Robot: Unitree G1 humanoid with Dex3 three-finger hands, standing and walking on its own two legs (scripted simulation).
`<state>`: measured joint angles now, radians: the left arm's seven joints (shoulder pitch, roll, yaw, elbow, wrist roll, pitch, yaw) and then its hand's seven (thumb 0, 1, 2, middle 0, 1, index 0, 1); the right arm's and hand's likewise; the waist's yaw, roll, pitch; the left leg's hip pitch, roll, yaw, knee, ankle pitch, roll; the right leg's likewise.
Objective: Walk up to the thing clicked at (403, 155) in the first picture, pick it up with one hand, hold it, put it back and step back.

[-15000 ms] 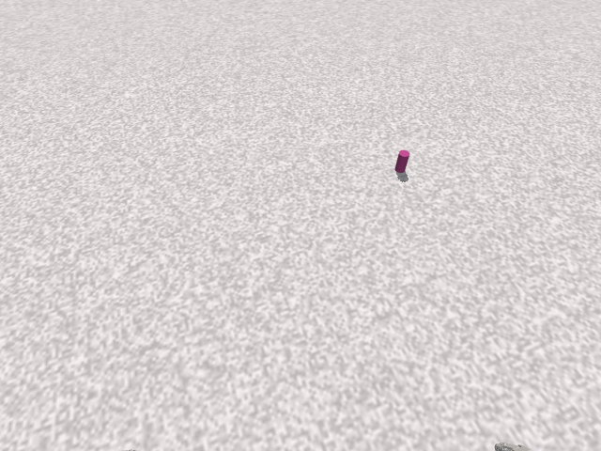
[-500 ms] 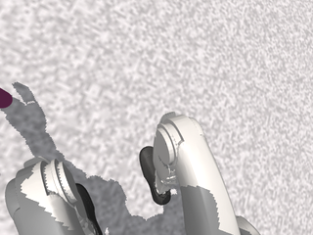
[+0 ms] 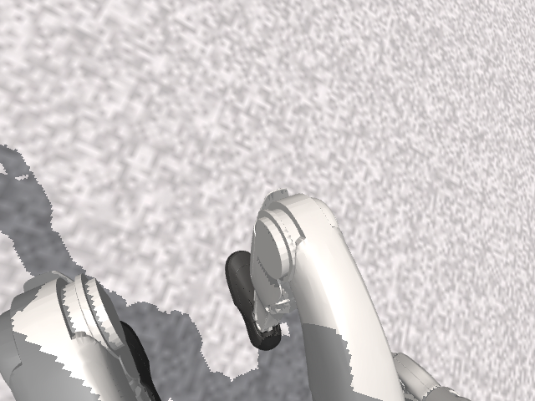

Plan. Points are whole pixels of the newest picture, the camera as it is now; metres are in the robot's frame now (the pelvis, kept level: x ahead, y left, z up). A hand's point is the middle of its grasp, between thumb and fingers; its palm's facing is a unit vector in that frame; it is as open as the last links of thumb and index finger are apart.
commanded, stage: close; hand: left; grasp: from above
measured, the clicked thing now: out of the picture +0.49 +0.28 -0.25
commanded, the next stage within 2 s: settle in 1.30 s
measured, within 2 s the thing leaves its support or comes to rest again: leaves its support in 1.70 s
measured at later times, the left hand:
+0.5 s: hand out of the picture +0.47 +0.29 -0.22, palm faces -0.44 -0.12 -0.89, open 10.5 cm
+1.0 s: hand out of the picture +0.47 +0.29 -0.22, palm faces -0.44 -0.13 -0.89, open 8.6 cm
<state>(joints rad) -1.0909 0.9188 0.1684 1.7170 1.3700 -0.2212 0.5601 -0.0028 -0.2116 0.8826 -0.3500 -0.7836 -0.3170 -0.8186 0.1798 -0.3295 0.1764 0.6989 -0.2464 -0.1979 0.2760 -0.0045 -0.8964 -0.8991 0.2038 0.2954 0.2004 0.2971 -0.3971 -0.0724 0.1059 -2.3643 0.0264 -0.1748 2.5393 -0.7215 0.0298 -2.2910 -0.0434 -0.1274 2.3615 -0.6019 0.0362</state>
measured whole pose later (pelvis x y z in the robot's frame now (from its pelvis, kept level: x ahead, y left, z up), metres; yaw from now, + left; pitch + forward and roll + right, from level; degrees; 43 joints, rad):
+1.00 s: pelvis +0.00 +0.00 +0.00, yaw -1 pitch +30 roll -13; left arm -1.09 0.94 0.16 1.74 1.35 -0.21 0.58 0.01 0.21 0.53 -0.67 -0.73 -0.67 -0.68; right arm 0.17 -0.34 0.21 0.69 -0.25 -0.23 0.30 0.00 -0.90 -0.90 0.20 0.30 0.20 0.30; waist -0.40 -0.08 0.12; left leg -2.36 0.03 -0.20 2.54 -0.72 0.03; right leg -2.28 -0.03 -0.14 2.35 -0.60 0.04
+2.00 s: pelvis +0.00 +0.00 +0.02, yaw +2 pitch +34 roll -10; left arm -0.99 0.77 0.12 1.43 1.26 -0.13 0.40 0.07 0.32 0.43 -0.97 -0.64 -0.78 -0.54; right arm 0.20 -0.33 0.08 0.70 -0.17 -0.15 0.29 0.00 -0.91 -0.90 0.20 0.30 0.20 0.30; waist -0.32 0.01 0.00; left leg -2.34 0.02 -0.14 2.44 -0.72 0.02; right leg -2.28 -0.05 -0.10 2.30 -0.61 0.02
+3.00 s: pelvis -0.01 +0.00 +0.10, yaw +6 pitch +35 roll -7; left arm -0.88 0.63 -0.01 1.18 1.15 -0.12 0.17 0.06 0.33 0.41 -1.04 -0.51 -0.82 -0.46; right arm 0.23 -0.28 0.01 0.69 -0.05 -0.01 0.11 0.00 -0.92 -0.91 0.21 0.30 0.20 0.30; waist -0.22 0.05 -0.14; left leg -2.12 0.01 -0.06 2.16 -0.66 0.03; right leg -2.09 -0.06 -0.05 2.06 -0.59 0.03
